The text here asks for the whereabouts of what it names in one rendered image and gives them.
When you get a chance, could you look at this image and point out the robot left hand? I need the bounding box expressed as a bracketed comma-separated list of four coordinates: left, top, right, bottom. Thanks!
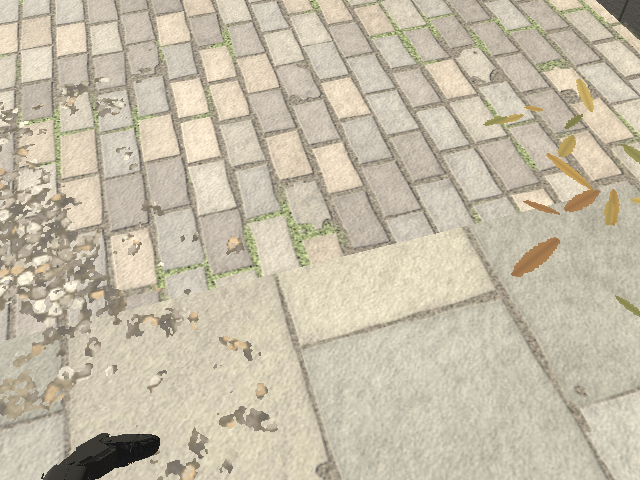
[41, 433, 160, 480]

